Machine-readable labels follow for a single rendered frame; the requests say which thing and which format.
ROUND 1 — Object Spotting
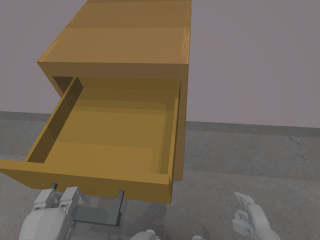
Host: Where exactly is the left robot shin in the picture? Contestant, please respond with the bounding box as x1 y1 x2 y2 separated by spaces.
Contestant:
146 229 155 234

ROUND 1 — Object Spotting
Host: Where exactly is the drawer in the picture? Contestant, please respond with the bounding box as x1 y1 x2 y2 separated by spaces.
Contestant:
0 77 181 204

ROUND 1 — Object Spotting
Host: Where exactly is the robot left hand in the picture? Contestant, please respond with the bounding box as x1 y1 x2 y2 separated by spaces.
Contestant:
19 186 88 240

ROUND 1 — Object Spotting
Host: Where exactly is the cabinet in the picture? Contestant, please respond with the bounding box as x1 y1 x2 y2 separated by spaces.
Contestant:
36 0 192 181

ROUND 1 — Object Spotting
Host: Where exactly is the handle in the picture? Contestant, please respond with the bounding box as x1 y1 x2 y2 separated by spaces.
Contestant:
49 182 125 227

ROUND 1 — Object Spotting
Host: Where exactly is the robot right hand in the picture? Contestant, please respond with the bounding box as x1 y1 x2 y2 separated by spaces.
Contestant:
232 192 272 239

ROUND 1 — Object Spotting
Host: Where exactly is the right robot forearm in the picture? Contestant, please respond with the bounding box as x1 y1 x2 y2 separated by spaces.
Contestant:
253 227 280 240

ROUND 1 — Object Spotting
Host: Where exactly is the right robot shin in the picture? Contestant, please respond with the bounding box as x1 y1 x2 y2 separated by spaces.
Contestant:
192 235 202 239

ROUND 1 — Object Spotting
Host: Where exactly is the robot shin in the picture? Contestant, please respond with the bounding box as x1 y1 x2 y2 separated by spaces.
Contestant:
192 235 202 239
146 229 155 234

